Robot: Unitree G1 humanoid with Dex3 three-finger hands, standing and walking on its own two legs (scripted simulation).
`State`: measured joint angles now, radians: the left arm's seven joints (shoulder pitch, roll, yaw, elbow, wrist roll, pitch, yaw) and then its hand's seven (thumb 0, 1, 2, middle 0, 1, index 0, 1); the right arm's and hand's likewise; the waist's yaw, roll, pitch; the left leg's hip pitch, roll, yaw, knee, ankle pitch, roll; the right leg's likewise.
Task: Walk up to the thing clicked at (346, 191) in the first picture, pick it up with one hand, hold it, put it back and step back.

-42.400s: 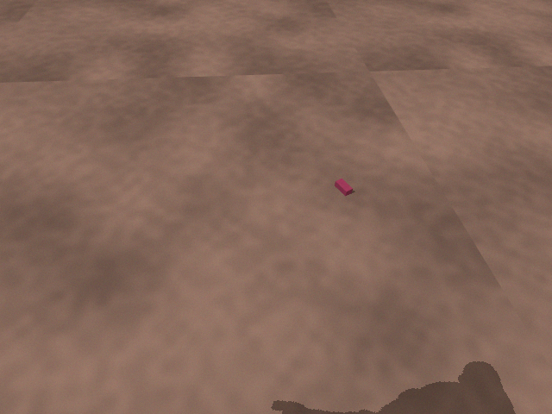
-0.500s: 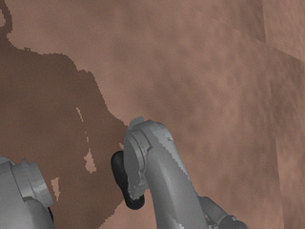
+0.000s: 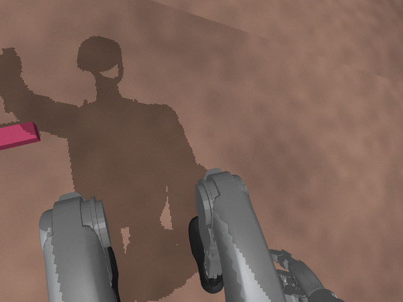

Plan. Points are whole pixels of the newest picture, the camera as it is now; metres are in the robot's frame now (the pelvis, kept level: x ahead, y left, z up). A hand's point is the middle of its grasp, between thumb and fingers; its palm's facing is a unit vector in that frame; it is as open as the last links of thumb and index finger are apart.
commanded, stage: withdraw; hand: left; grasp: from above
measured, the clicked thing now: (16, 135) +0.48 +0.34 -0.32
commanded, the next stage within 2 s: home in 0.42 s
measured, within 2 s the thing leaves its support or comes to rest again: neither
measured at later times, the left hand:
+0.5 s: hand out of the picture +0.48 +0.34 -0.18, palm faces -0.39 -0.08 -0.92, open 13.2 cm
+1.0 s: hand out of the picture +0.36 +0.31 -0.01, palm faces -0.30 -0.55 -0.78, open 8.5 cm
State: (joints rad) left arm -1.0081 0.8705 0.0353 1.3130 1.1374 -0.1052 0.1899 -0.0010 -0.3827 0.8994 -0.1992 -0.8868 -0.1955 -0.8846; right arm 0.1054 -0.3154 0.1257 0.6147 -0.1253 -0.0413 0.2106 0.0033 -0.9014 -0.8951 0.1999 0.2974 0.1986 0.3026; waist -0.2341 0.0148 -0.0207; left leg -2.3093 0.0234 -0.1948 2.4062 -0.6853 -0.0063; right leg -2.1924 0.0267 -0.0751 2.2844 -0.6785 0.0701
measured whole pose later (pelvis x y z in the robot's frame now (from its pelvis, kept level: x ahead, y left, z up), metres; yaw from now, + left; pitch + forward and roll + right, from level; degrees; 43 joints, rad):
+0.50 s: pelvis -0.01 +0.00 -0.02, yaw +0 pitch +31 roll -11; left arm -1.07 0.93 0.10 1.44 1.31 -0.30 0.34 0.00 -0.36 0.88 -0.22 -0.88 -0.22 -0.87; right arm 0.16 -0.30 0.17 0.66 -0.17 0.02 0.12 0.00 -0.89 -0.89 0.20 0.30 0.20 0.30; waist -0.29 -0.06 0.04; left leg -2.38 0.00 -0.20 2.46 -0.63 -0.01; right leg -2.26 0.02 -0.08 2.35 -0.64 0.05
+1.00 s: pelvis +0.00 +0.00 +0.10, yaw +5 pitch +35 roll -7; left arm -0.43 0.60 0.11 0.57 0.61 0.02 -0.04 0.00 0.67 0.84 -0.21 -0.34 -0.21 -0.33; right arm 0.17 -0.29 0.00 0.61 -0.02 0.05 0.08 0.01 -0.90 -0.89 0.20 0.30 0.20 0.30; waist -0.09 0.04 -0.16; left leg -2.04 0.03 -0.11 2.09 -0.67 -0.01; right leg -1.96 0.00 -0.03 2.01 -0.67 0.06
